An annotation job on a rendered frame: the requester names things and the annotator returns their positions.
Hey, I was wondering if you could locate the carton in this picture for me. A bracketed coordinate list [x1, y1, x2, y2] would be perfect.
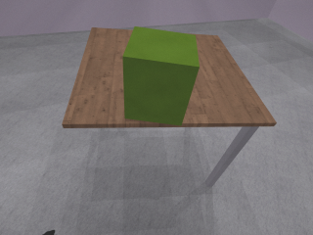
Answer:
[122, 26, 200, 126]

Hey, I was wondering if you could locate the table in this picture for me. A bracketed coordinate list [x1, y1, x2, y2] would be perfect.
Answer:
[62, 27, 276, 187]

